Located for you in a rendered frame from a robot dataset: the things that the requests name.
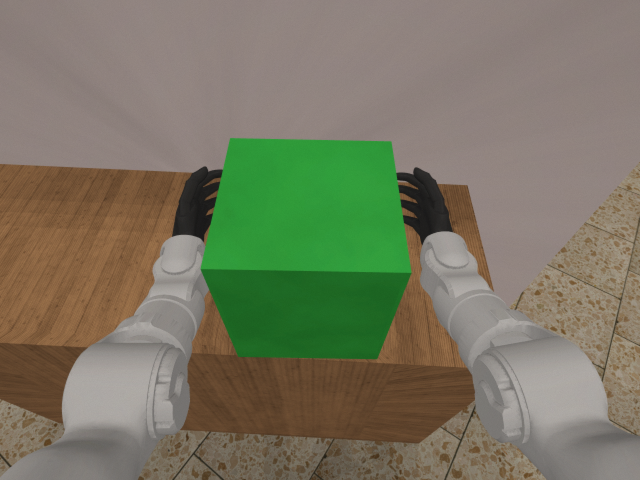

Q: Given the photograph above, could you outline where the right robot upper arm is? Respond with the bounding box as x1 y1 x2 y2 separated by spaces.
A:
472 336 640 480

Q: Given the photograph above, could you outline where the carton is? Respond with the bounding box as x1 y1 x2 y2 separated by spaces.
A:
201 138 412 359

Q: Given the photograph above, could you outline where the robot left forearm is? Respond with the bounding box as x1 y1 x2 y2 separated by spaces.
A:
62 235 209 428

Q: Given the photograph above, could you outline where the pedestal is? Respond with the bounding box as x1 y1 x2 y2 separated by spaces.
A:
0 164 494 443

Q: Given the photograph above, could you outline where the robot left hand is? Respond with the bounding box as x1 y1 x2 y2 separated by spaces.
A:
172 166 223 242

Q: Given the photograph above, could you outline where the robot right hand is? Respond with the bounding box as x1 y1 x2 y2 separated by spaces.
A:
396 167 453 245

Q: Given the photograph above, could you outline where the robot right forearm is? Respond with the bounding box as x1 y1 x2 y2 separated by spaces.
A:
420 231 608 414

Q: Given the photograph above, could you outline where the left robot upper arm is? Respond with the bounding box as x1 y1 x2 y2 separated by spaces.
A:
0 343 190 480

